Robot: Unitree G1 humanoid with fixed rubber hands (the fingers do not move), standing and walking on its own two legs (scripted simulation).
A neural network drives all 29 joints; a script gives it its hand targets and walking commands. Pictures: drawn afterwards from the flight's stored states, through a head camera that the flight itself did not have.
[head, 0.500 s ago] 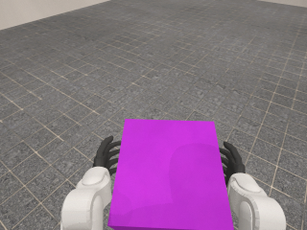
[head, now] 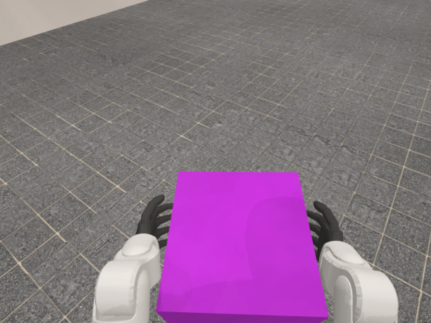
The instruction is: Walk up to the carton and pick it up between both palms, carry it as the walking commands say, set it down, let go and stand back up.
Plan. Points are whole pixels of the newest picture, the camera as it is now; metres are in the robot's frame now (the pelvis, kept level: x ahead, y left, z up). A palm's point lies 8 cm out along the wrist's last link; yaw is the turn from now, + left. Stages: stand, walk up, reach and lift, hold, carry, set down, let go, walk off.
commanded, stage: carry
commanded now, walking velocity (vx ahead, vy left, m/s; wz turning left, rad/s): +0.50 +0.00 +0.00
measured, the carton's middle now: (236, 261) +0.23 +0.00 +0.02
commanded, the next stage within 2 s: none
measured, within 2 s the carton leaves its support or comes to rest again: neither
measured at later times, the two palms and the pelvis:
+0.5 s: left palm (191, 117) +0.56 +0.11 +0.10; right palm (312, 131) +0.52 -0.18 +0.09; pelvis +0.31 -0.01 +0.00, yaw -3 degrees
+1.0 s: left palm (194, 65) +0.87 +0.13 +0.09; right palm (282, 69) +0.85 -0.15 +0.09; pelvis +0.62 +0.00 +0.00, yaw -1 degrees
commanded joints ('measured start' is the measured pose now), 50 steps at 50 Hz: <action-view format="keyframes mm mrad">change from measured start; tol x32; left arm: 1 -435 -865 -609 -199 -300 -24 -142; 50 -323 -814 -555 -135 -262 1 -158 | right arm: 1 -389 863 653 -125 255 -55 159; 50 -439 836 690 -187 276 -58 138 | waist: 1 4 -101 -176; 50 -43 7 -194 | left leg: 1 -250 48 -14 -286 11 -3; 8 354 -12 86 -743 317 42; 12 623 365 -478 -870 384 280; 23 222 197 60 -843 531 94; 29 -410 25 -32 108 -35 7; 42 298 -85 187 -727 405 37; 45 655 336 -516 -899 309 253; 50 471 318 -249 -910 455 206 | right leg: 1 347 -318 407 -363 139 -112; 13 -436 -27 185 480 -308 81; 24 230 58 23 -134 126 58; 27 638 -368 802 -331 40 -165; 42 253 -141 43 -120 472 21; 46 -318 21 195 644 -267 71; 50 -286 -82 255 436 -185 83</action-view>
